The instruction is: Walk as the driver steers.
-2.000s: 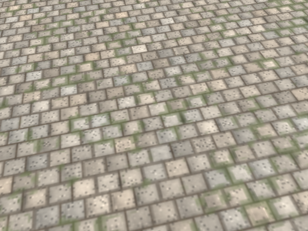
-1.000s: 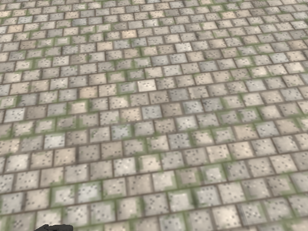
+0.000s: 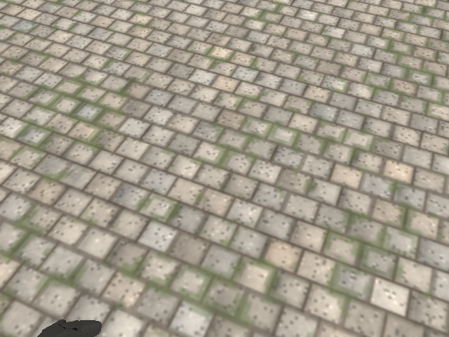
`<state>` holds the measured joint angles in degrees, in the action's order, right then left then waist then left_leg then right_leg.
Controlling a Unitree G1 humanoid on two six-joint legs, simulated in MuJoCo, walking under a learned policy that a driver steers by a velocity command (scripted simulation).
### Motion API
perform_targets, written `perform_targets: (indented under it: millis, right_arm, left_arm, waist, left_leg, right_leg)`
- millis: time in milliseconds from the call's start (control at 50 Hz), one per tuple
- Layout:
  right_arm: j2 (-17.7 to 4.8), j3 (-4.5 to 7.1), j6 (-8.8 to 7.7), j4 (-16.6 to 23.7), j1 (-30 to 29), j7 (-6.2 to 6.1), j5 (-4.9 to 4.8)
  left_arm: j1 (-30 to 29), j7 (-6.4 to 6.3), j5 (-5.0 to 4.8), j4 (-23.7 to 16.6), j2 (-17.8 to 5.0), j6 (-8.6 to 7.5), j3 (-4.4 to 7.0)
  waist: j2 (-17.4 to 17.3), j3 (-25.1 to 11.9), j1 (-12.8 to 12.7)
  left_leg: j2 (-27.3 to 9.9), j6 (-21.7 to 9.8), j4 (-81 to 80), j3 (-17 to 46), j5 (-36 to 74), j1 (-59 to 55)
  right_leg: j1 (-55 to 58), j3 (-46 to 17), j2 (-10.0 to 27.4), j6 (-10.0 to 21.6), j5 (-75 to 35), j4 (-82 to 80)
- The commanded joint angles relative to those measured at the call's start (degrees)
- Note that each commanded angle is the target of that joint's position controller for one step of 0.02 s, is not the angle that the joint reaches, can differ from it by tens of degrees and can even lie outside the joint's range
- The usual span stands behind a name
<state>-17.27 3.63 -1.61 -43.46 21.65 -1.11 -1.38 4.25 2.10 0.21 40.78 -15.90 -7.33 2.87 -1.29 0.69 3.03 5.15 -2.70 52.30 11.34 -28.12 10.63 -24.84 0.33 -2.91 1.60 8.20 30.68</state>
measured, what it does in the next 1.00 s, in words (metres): walks ahead: left foot, then right foot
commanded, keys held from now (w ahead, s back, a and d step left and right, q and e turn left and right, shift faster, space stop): w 0.38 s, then no key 0.04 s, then e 0.58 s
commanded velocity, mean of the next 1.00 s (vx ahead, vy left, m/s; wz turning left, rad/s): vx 0.30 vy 0.00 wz -0.16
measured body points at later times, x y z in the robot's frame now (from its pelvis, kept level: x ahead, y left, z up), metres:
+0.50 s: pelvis +0.26 +0.04 +0.00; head +0.30 +0.06 +0.45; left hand +0.26 +0.33 -0.13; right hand +0.51 -0.18 -0.06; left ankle +0.36 +0.15 -0.72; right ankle +0.11 -0.11 -0.67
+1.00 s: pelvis +0.37 +0.02 +0.01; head +0.41 -0.01 +0.45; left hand +0.60 +0.26 -0.08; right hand +0.44 -0.29 -0.11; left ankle +0.34 +0.15 -0.68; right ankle +0.38 -0.08 -0.72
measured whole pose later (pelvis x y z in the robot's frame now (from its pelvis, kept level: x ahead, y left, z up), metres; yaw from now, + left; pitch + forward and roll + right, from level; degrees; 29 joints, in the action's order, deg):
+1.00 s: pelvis +0.37 +0.02 +0.01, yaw -14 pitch +2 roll +1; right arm -18.1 4.3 0.1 -46.6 6.2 -0.7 0.5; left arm 8.3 0.4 0.2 37.4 -17.5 2.4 4.5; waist -1.0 3.9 0.2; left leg -3.5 2.4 49.9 -7.1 -28.6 19.5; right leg -21.1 1.2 0.3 2.7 13.6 33.2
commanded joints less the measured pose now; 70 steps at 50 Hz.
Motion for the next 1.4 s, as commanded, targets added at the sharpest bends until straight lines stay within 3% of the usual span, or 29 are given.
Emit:
perform_targets:
  millis: [20,40,80,220,300,380,420,440,460,480,500,540,560,620,740,860,920,940,960,980,1000,1020,1040,1160,1280,1340,1360,1380,1400]
  right_arm:
    - [-8.04,1.00,-1.75,5.67,-2.58,0.16,-0.64]
    - [-7.33,0.89,-1.99,6.71,-6.36,0.33,0.25]
    - [-5.59,0.91,-2.11,6.60,-6.13,0.81,0.86]
    - [-1.04,-1.04,-2.70,8.57,-14.30,1.50,1.27]
    - [-1.28,-1.10,-3.23,10.11,-20.94,2.37,0.47]
    - [-3.17,-0.42,-3.57,11.18,-22.39,3.24,0.32]
    - [-6.28,1.30,-3.76,8.21,-12.38,2.88,1.46]
    - [-9.49,2.24,-3.89,6.80,-4.75,2.37,2.62]
    - [-14.38,3.05,-3.27,6.64,-0.26,1.83,3.90]
    - [-10.59,2.37,-2.50,5.96,1.76,1.99,2.85]
    - [-7.95,1.41,-2.22,6.11,-1.78,2.08,2.34]
    - [-4.18,0.25,-2.55,5.72,-9.19,2.28,1.95]
    - [-3.24,0.05,-2.81,5.52,-11.95,2.35,2.09]
    - [-4.63,0.68,-3.49,4.56,-16.17,1.98,3.21]
    - [-6.81,1.46,-1.63,1.97,-16.29,-0.42,2.51]
    - [-9.70,2.66,0.83,0.06,-14.55,-0.05,0.77]
    - [-9.38,2.88,1.45,-0.86,-14.13,-0.13,-0.47]
    - [-7.85,2.61,1.25,-1.74,-10.99,0.03,0.38]
    - [-5.00,1.57,0.63,0.78,-12.12,0.42,3.14]
    - [-4.72,1.23,0.56,2.24,-15.83,0.46,3.27]
    - [-7.03,1.96,0.83,2.08,-17.72,0.65,1.87]
    - [-6.33,1.91,1.01,2.07,-17.90,0.42,0.92]
    - [-6.26,2.00,1.20,1.44,-17.61,-0.13,1.22]
    - [-4.69,1.59,1.61,1.14,-16.67,-0.71,1.22]
    - [-5.54,1.74,1.30,1.53,-17.09,0.33,0.87]
    - [-5.70,2.20,0.35,0.58,-13.06,1.09,0.90]
    - [-7.56,2.83,0.25,0.11,-11.24,0.99,1.36]
    - [-11.65,3.65,0.59,0.55,-10.38,0.49,2.34]
    - [-13.81,3.96,0.72,0.72,-12.09,0.70,4.23]
  left_arm:
    - [13.36,-0.34,-0.93,0.36,-7.51,0.74,2.56]
    - [10.81,-0.41,-0.28,0.37,-6.56,1.10,2.03]
    - [8.83,-0.65,0.44,0.52,-4.99,1.00,1.27]
    - [12.05,-1.34,-1.05,3.22,-9.13,1.27,2.13]
    - [16.66,-1.45,-1.63,5.48,-10.07,2.14,2.13]
    - [17.97,-1.83,-1.83,7.03,-11.23,3.46,2.47]
    - [16.43,-2.26,-1.56,6.85,-11.00,4.19,2.21]
    - [16.50,-2.41,-0.63,5.62,-8.74,4.01,1.20]
    - [22.69,-2.14,0.66,4.59,-2.47,3.18,-0.99]
    - [24.82,-2.07,-0.62,6.67,-5.20,2.69,-0.44]
    - [20.99,-2.11,-2.28,6.29,-9.82,2.86,1.12]
    - [15.75,-2.77,-1.82,5.33,-8.01,4.23,1.15]
    - [16.28,-3.14,-1.45,5.58,-7.49,5.46,1.49]
    - [17.99,-3.86,-1.10,4.96,-5.34,8.08,1.67]
    - [9.88,-2.76,-0.72,-0.05,-4.46,8.88,1.74]
    - [4.36,-1.00,-0.80,-4.77,-5.76,10.20,2.58]
    - [6.64,-0.68,-0.84,-5.26,-6.41,10.23,3.32]
    - [9.87,-1.54,-0.71,-4.85,-10.61,10.03,4.81]
    - [12.54,-2.93,-0.08,-5.58,-17.96,9.94,6.45]
    - [13.38,-2.52,1.06,-6.28,-15.93,9.06,5.51]
    - [12.34,-1.93,0.62,-6.29,-13.74,8.02,4.84]
    - [9.61,-2.15,-0.06,-6.21,-12.55,7.32,4.64]
    - [7.05,-2.38,-0.90,-6.48,-11.36,7.23,4.36]
    - [4.63,-3.94,-0.75,-7.65,-12.03,8.40,4.54]
    - [3.32,-3.80,-0.76,-7.97,-12.28,9.35,4.62]
    - [1.20,-3.95,-1.46,-8.44,-11.55,9.90,4.24]
    - [2.28,-4.12,-1.51,-8.41,-10.22,9.99,3.83]
    - [5.29,-4.00,-0.76,-8.20,-6.76,9.99,2.92]
    - [4.90,-4.05,-1.23,-10.08,-8.98,9.41,3.81]
  waist:
    - [6.63,-5.92,-7.65]
    - [3.92,-0.99,-6.47]
    - [5.71,0.21,-3.76]
    - [5.36,0.78,-5.66]
    - [5.37,1.76,-8.10]
    - [6.14,1.94,-6.54]
    - [5.40,-4.27,-0.60]
    - [2.86,-11.52,2.40]
    - [-11.45,-20.56,1.25]
    - [-12.76,-27.20,2.57]
    - [-7.30,-18.46,2.33]
    - [-3.10,-8.51,-1.18]
    - [-4.15,-6.63,-3.20]
    - [-5.73,-4.99,-5.98]
    - [-4.02,-3.98,-3.84]
    - [-3.82,-2.49,-2.03]
    - [-2.89,-3.50,-4.08]
    - [3.05,-6.26,-4.51]
    - [18.33,-8.70,-3.69]
    - [17.40,-13.90,-6.67]
    - [9.91,-12.94,-7.21]
    - [7.76,-10.27,-5.48]
    - [5.10,-8.24,-4.39]
    - [7.92,-8.83,-2.88]
    - [11.16,-6.99,-3.94]
    - [11.21,-6.58,-1.37]
    - [8.79,-6.87,-1.26]
    - [-3.69,-7.74,-3.29]
    - [-16.21,-4.12,-4.13]
  left_leg:
    - [-4.77,0.94,23.06,-1.16,2.14,33.18]
    - [-6.65,0.90,19.68,-2.93,5.47,32.53]
    - [-9.89,1.05,13.44,-4.28,9.63,27.60]
    - [-10.80,3.27,-9.20,-8.95,23.94,25.05]
    - [-8.71,3.19,-18.42,-10.30,30.87,21.34]
    - [-7.59,0.50,-23.00,-10.31,25.06,19.31]
    - [-4.77,-2.12,-27.16,-12.64,27.65,4.12]
    - [-11.13,-4.88,-24.51,-7.31,40.30,-11.39]
    - [-27.58,-13.84,-22.00,12.85,56.25,-33.72]
    - [-31.18,-17.66,-25.87,21.81,57.19,-33.01]
    - [-28.63,-15.16,-26.68,12.68,57.97,-25.33]
    - [-22.89,-11.04,-29.96,1.25,56.52,-12.01]
    - [-21.16,-9.89,-32.59,-2.31,54.08,-5.88]
    - [-20.60,-11.20,-37.21,-8.34,53.74,2.86]
    - [-21.14,-10.72,-39.55,-14.78,42.01,0.45]
    - [-24.57,-9.59,-34.17,-14.67,39.08,-6.47]
    - [-22.23,-4.62,-24.69,-17.77,40.29,-6.36]
    - [-17.71,-0.31,-15.33,-21.08,35.54,-2.01]
    - [-9.48,5.34,2.40,-24.40,9.24,15.99]
    - [-3.83,7.14,14.55,-14.23,-12.64,24.41]
    - [-5.51,6.59,19.08,-9.03,-11.00,26.04]
    - [-6.64,5.82,18.05,-8.11,-6.37,27.47]
    - [-7.34,5.77,14.51,-7.77,-2.55,27.99]
    - [-4.78,7.88,-1.09,-7.64,5.83,18.50]
    - [-3.03,6.94,-12.83,-6.99,7.70,11.23]
    - [-2.82,4.89,-27.19,-8.11,15.23,3.74]
    - [-6.80,3.17,-31.61,-5.85,19.61,-1.68]
    - [-19.62,-1.52,-34.46,5.84,24.75,-7.61]
    - [-28.21,-11.05,-37.21,18.77,30.07,-2.50]
  right_leg:
    - [33.45,-33.89,22.07,12.41,18.35,-14.86]
    - [25.81,-28.12,19.63,11.76,12.57,-16.69]
    - [19.20,-21.49,16.05,10.72,3.55,-19.00]
    - [16.78,-9.02,13.42,10.89,-9.75,-23.00]
    - [18.86,-7.06,14.07,9.60,-9.99,-21.95]
    - [25.27,-7.95,17.18,7.79,-15.01,-17.76]
    - [24.60,-4.42,13.26,4.76,-33.06,-4.19]
    - [16.28,-3.07,10.06,2.13,-25.80,8.41]
    - [-5.48,-0.02,1.50,-2.73,8.85,30.68]
    - [-9.09,-7.69,-0.26,-3.57,29.30,40.64]
    - [-11.99,-9.09,2.47,-3.51,27.59,43.57]
    - [-11.70,-6.06,6.59,-4.20,21.72,37.41]
    - [-7.63,-5.62,7.99,-4.61,18.98,34.38]
    - [-1.80,-3.66,7.12,-6.27,12.42,31.99]
    - [-2.01,-2.02,8.70,-5.28,1.46,18.48]
    - [-2.12,1.18,7.45,-2.67,8.86,9.77]
    - [6.14,3.29,4.65,0.56,0.28,-3.31]
    - [15.16,-1.79,6.35,3.27,-17.04,-7.44]
    - [28.30,-20.31,19.58,11.68,-45.21,-4.84]
    - [29.91,-30.52,26.55,21.60,-45.05,-7.14]
    - [28.77,-25.49,23.72,20.30,-41.84,-7.92]
    - [26.76,-20.82,20.21,16.64,-36.05,-7.61]
    - [24.48,-18.67,17.86,13.87,-30.95,-8.13]
    - [17.97,-17.61,14.20,12.28,-24.26,-9.27]
    - [13.03,-24.17,12.74,10.89,-9.76,-9.51]
    - [11.35,-26.30,10.27,8.01,-7.36,-6.33]
    - [7.81,-24.75,7.78,5.31,-1.28,-3.27]
    - [0.20,-16.81,1.24,1.69,15.56,9.43]
    - [-8.92,-9.22,-4.49,-1.09,28.85,20.77]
